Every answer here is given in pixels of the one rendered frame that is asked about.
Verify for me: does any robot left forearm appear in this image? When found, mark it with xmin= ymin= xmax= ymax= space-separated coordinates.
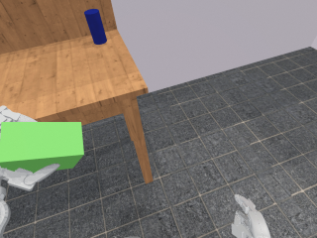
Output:
xmin=0 ymin=185 xmax=11 ymax=238

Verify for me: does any sponge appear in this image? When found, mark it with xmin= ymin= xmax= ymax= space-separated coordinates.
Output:
xmin=0 ymin=122 xmax=84 ymax=173

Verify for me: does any left robot hand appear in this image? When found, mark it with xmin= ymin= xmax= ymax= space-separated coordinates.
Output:
xmin=0 ymin=105 xmax=60 ymax=191

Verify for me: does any right robot hand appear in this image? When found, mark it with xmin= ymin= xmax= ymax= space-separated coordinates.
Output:
xmin=231 ymin=194 xmax=271 ymax=238

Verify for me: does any table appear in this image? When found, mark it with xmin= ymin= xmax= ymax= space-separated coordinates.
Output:
xmin=0 ymin=0 xmax=154 ymax=184

